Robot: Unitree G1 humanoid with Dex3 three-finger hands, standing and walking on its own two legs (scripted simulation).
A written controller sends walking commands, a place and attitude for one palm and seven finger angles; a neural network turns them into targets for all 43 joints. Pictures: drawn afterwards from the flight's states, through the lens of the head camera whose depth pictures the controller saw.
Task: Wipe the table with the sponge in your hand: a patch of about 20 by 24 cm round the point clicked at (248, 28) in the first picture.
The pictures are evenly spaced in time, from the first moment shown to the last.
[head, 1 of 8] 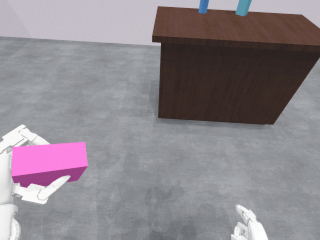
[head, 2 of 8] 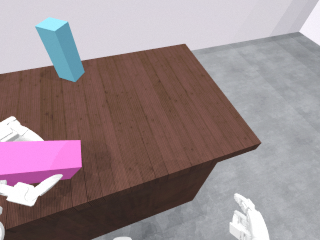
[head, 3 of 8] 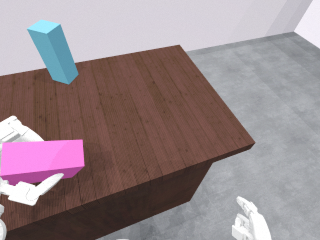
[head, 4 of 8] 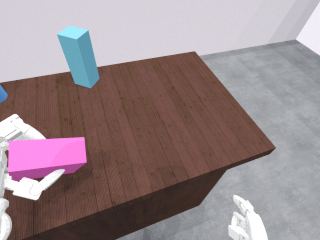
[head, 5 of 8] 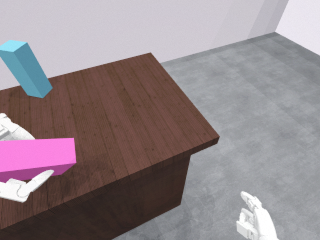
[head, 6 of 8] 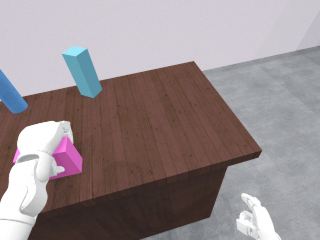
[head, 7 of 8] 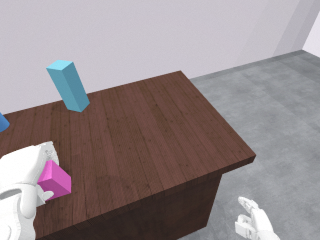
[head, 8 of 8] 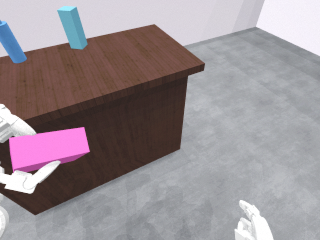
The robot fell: no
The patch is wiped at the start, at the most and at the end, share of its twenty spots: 0.00 1.00 1.00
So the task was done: yes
